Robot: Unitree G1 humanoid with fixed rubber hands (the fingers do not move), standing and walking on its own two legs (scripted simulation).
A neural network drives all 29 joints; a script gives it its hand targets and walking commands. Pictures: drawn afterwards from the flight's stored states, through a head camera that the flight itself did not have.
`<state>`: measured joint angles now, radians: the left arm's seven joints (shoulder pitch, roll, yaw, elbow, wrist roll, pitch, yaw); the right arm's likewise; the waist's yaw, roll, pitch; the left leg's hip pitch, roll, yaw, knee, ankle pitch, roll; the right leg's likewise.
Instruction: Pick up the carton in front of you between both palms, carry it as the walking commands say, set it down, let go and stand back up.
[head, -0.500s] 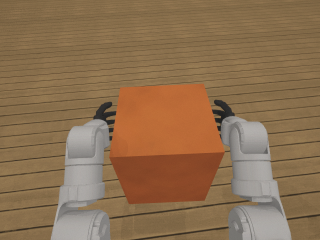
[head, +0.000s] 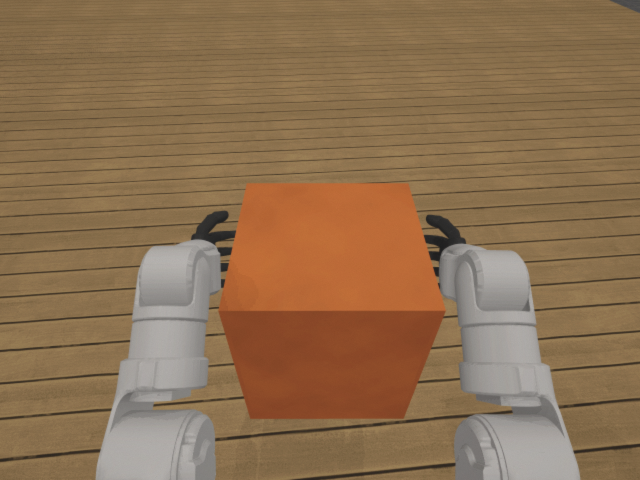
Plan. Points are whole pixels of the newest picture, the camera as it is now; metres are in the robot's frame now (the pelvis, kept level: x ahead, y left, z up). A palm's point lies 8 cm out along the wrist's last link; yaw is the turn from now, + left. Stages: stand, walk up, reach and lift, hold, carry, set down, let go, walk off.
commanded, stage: carry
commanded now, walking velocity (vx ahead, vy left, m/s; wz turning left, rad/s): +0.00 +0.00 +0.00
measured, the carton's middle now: (327, 304) +0.34 +0.00 +0.05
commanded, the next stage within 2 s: none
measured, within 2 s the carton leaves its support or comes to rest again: neither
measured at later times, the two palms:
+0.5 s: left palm (188, 283) +0.31 +0.17 +0.13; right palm (448, 287) +0.31 -0.13 +0.12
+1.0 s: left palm (180, 290) +0.31 +0.17 +0.12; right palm (442, 293) +0.30 -0.13 +0.12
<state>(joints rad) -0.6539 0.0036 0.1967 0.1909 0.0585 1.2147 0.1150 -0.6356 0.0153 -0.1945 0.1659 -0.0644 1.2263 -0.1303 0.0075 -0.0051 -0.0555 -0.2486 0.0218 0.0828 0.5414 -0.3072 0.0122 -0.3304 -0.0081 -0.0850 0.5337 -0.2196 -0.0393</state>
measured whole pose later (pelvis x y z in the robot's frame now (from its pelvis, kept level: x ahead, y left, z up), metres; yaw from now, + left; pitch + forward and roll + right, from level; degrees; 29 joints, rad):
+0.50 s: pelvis -0.03 +0.01 +0.00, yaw +0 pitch +1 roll +0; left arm -0.65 0.00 0.20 0.19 0.07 1.22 0.11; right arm -0.64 0.01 -0.20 0.17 -0.06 1.23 -0.13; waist 0.00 -0.01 -0.05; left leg -0.30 0.00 0.09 0.55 -0.27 0.04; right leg -0.37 -0.03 -0.08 0.52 -0.16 -0.02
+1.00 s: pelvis -0.04 +0.02 +0.00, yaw +0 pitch +1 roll +0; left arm -0.66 0.00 0.20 0.19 0.07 1.22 0.11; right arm -0.64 0.01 -0.20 0.17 -0.06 1.23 -0.13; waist 0.00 -0.01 -0.05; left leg -0.32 0.00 0.09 0.56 -0.26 0.05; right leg -0.39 -0.04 -0.07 0.52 -0.15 -0.01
